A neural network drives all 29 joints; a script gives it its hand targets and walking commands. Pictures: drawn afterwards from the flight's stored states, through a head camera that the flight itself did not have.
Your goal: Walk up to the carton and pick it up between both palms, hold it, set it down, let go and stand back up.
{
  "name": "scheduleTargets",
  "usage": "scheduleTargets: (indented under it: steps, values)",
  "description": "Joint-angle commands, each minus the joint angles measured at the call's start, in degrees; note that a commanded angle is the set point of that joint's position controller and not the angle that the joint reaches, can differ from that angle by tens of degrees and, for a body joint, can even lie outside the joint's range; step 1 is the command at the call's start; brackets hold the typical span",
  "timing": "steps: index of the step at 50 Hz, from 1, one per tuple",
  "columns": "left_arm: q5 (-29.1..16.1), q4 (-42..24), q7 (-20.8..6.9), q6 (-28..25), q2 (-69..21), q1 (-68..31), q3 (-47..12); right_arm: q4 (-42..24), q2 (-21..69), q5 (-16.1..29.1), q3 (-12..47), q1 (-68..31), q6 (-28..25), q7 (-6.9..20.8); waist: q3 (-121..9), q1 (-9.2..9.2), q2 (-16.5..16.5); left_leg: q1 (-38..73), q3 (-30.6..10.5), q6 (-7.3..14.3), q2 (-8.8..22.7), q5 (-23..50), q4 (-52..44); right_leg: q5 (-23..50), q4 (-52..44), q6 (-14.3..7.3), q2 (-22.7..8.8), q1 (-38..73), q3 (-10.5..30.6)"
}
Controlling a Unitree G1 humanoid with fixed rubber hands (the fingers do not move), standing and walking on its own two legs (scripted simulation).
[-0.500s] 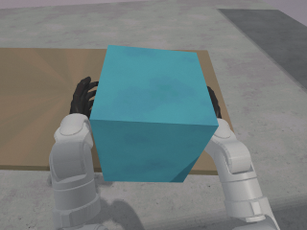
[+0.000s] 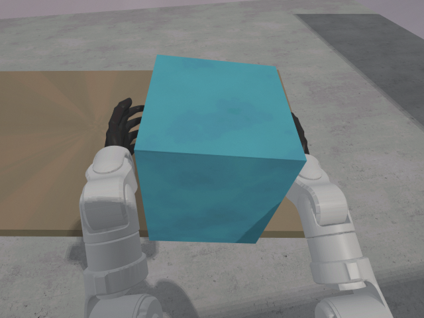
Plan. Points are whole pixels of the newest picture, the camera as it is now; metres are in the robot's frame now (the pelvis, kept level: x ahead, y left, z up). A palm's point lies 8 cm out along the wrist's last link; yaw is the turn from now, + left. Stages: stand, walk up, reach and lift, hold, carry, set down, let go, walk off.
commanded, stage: hold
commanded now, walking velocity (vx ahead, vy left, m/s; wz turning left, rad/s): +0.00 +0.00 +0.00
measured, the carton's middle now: (210, 156) +0.37 +0.00 +0.14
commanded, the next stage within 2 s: set down in 0.30 s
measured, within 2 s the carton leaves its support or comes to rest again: neither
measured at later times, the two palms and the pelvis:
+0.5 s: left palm (102, 158) +0.34 +0.17 +0.17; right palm (276, 160) +0.35 -0.12 +0.13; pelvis +0.01 +0.02 +0.00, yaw +1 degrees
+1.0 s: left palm (122, 148) +0.38 +0.15 +0.16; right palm (280, 153) +0.39 -0.14 +0.11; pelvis +0.02 +0.01 +0.00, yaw +1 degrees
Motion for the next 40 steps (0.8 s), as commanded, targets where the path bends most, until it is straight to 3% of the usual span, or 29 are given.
scheduleTargets:
  steps: [1,5,10,15,16,19,24,31,34,40]
  values:
    - [-9.37,-0.74,-7.55,-4.07,-17.73,-28.42,-19.69,-14.97,24.03,4.95,19.68,-40.75,-5.96,5.29,-25.98,1.92,-3.35,1.83,0.29,3.7,-2.18,2.0,-0.22,7.37,4.73,5.45,-0.65,7.99,0.51]
    - [-9.82,-0.7,-8.4,-4.52,-17.96,-26.25,-19.58,-14.46,24.42,4.87,20.41,-37.89,-5.7,4.05,-26.76,1.05,-3.27,2.05,-0.2,3.42,-2.58,6.45,0.13,14.55,5.46,5.56,-0.58,11.0,0.69]
    - [-11.72,-7.03,-9.6,-3.34,-18.52,-22.78,-23.13,-18.83,24.71,7.17,23.16,-33.74,-4.82,2.38,-29.59,-0.84,-2.12,4.43,-1.37,1.31,-3.23,18.14,1.61,27.59,6.51,5.24,0.05,15.02,0.48]
    - [-13.17,-13.92,-9.72,-0.82,-17.9,-19.89,-27.64,-23.02,22.57,9.05,24.06,-30.21,-3.88,2.2,-28.94,-2.43,1.04,9.29,-1.74,-1.59,-3.0,27.36,3.96,27.77,4.93,4.44,1.05,11.67,-0.44]
    - [-12.29,-12.98,-9.42,-0.66,-18.7,-19.32,-26.27,-23.39,22.48,10.2,24.27,-30.46,-3.94,2.36,-28.87,-1.36,1.65,9.43,-0.07,-0.9,-3.02,28.14,4.42,27.1,4.14,3.99,1.08,11.89,-0.91]
    - [-11.26,-12.23,-8.87,-0.24,-17.62,-18.5,-24.76,-22.73,19.65,9.8,22.34,-31.09,-4.32,3.17,-26.33,-0.79,1.77,8.62,-0.15,-1.28,-2.25,25.71,4.03,21.14,2.88,3.31,1.23,9.98,-1.38]
    - [-10.33,-10.21,-8.15,-1.25,-16.88,-21.93,-23.87,-19.11,16.78,7.08,18.02,-33.57,-6.02,5.65,-24.65,-1.44,1.88,8.49,0.17,-1.73,-1.47,17.67,3.32,9.46,1.67,2.36,1.59,4.0,-2.27]
    - [-8.78,-1.81,-6.77,-5.06,-17.13,-26.85,-21.03,-14.1,18.14,1.57,12.77,-40.36,-8.74,9.15,-27.96,-0.56,-0.08,3.73,0.94,0.63,-1.68,3.4,1.5,-0.79,2.43,2.81,1.28,0.28,-3.24]
    - [-7.3,1.53,-6.77,-6.77,-16.76,-27.69,-18.6,-10.3,19.26,-0.67,11.47,-40.38,-9.42,10.08,-29.47,-0.13,-1.12,2.79,1.12,1.49,-2.17,3.0,0.86,0.02,2.54,3.28,1.24,0.79,-3.33]
    - [-5.11,3.25,-7.4,-9.7,-17.32,-25.52,-15.97,-7.11,22.23,-1.44,13.29,-37.05,-11.15,10.19,-32.31,0.03,-1.08,4.02,0.82,1.78,-3.25,15.4,0.61,17.56,3.62,4.18,1.58,9.59,-2.8]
